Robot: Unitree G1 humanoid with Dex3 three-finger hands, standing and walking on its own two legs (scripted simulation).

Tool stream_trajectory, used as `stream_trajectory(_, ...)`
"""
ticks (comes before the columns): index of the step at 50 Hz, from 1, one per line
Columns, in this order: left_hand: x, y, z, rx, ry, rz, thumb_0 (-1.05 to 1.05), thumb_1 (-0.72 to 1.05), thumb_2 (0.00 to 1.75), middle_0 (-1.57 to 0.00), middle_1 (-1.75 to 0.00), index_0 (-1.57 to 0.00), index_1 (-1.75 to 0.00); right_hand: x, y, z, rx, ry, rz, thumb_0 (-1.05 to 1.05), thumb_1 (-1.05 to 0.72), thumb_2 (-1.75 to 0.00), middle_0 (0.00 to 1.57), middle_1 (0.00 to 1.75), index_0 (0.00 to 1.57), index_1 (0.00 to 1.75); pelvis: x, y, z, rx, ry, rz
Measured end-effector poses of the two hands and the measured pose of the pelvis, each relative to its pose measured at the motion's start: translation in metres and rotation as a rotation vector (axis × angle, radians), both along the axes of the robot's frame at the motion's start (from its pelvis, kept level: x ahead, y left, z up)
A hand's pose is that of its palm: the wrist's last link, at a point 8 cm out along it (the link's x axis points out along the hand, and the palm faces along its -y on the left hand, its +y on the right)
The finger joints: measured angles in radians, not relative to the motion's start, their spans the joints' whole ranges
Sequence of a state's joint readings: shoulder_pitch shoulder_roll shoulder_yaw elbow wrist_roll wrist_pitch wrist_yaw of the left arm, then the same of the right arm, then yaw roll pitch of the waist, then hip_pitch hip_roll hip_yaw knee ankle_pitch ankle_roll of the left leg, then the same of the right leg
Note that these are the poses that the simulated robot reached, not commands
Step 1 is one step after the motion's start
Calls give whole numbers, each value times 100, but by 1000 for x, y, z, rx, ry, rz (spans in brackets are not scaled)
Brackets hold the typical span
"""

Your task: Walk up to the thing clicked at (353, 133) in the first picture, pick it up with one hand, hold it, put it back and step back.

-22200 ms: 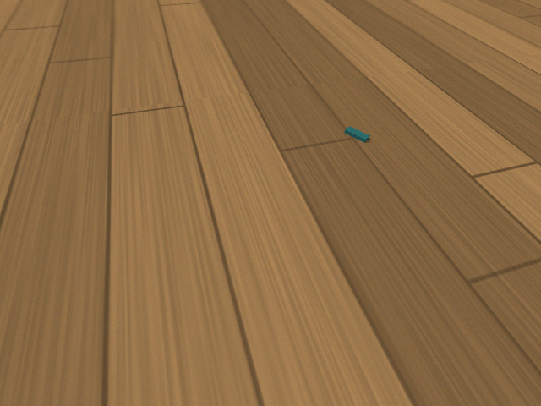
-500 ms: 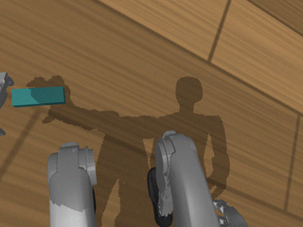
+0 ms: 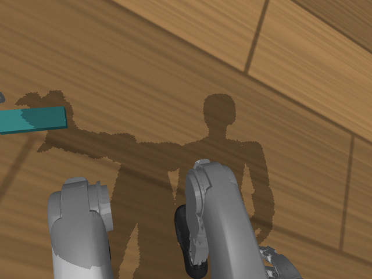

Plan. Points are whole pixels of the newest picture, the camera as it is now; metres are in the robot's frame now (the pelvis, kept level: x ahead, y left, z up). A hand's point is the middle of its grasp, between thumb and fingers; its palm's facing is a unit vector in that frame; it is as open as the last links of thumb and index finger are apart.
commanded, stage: rise first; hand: left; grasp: from above
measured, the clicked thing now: (33, 120) +0.49 +0.29 -0.30
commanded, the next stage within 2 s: approach in 1.26 s
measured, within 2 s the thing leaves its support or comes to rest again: neither
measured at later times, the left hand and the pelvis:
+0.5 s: hand out of the picture +0.44 +0.34 -0.18, palm faces -0.46 -0.09 -0.88, open 14.1 cm; pelvis +0.00 +0.00 +0.00, yaw -1 degrees
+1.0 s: hand out of the picture +0.44 +0.34 -0.19, palm faces -0.46 -0.08 -0.88, open 14.0 cm; pelvis +0.00 +0.00 +0.00, yaw -1 degrees
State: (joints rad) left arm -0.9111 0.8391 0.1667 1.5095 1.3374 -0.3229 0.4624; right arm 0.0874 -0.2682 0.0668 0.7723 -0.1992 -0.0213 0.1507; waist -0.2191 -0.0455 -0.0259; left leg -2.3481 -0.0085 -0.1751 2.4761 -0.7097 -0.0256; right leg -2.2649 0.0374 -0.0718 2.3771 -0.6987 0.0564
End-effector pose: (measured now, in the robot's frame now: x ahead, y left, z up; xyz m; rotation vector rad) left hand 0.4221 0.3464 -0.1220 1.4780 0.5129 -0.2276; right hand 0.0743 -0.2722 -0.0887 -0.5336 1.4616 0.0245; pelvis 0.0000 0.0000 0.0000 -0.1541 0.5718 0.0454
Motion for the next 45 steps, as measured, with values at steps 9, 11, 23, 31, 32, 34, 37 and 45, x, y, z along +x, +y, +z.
stream_trajectory(9,8,-4,-5,9,7,-6,0,-53,103,-9,-101,-9,-102,-7,3,2,4,11,-6,0,-91,-90,20,30,20,30,0,1,0,-5,4,0)
stream_trajectory(11,10,-4,-5,7,5,-4,0,-53,103,-9,-101,-9,-102,-9,3,3,4,15,-8,0,-91,-90,20,30,20,30,1,2,0,-7,6,-1)
stream_trajectory(23,19,-7,-5,9,11,-9,0,-54,103,-9,-102,-9,-102,-17,4,5,11,30,-10,0,-91,-90,20,30,20,30,0,1,0,-9,0,-3)
stream_trajectory(31,22,-8,-5,5,11,-7,0,-54,103,-9,-102,-9,-103,-21,4,6,6,22,-2,0,-91,-90,20,30,20,30,-2,1,-2,-12,-9,-6)
stream_trajectory(32,23,-7,-5,7,13,-9,0,-54,103,-9,-102,-9,-103,-22,4,7,6,23,-2,0,-91,-90,20,30,20,30,-2,1,-2,-12,-9,-7)
stream_trajectory(34,24,-7,-6,11,15,-15,0,-54,103,-9,-102,-9,-103,-23,4,7,4,25,-3,0,-91,-90,20,30,20,30,-2,1,-2,-14,-10,-7)
stream_trajectory(37,25,-6,-5,9,8,-12,0,-54,103,-9,-102,-9,-103,-24,5,8,2,30,-2,0,-91,-90,20,30,20,30,-2,2,-2,-16,-9,-8)
stream_trajectory(45,27,-4,-7,12,12,-5,0,-54,103,-9,-102,-9,-102,-27,7,11,1,30,-6,0,-91,-90,20,30,20,30,-2,3,-1,-21,-10,-8)
